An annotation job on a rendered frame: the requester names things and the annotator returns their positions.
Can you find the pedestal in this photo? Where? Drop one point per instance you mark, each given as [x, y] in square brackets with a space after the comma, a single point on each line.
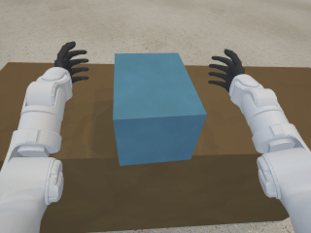
[218, 185]

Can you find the right robot forearm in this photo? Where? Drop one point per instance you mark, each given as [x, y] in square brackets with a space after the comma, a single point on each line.
[270, 128]

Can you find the left robot forearm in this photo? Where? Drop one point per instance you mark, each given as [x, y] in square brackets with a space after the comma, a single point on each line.
[38, 132]

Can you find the robot right upper arm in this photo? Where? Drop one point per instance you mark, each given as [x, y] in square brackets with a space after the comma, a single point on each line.
[286, 175]

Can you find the left robot hand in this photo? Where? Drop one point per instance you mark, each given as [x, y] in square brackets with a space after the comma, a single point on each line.
[63, 61]

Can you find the right robot hand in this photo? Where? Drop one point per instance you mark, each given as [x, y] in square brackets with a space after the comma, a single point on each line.
[234, 69]

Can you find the robot left upper arm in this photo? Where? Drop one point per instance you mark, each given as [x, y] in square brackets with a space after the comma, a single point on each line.
[28, 185]

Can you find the carton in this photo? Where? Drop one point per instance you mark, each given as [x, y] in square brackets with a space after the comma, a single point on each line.
[157, 113]

